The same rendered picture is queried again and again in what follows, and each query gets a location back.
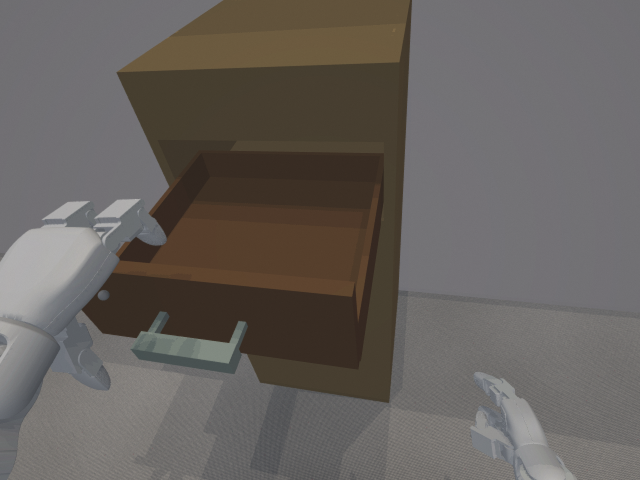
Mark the drawer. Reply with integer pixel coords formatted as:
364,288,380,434
81,150,384,370

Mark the handle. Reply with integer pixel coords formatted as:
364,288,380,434
130,311,248,374

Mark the cabinet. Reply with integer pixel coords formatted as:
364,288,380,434
116,0,412,403

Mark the robot right forearm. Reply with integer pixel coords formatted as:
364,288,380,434
513,444,577,480

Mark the right robot hand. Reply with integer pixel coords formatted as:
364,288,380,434
470,372,549,466

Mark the robot left forearm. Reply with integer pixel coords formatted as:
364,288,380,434
0,317,60,480

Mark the left robot hand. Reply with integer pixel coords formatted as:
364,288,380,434
0,199,167,391

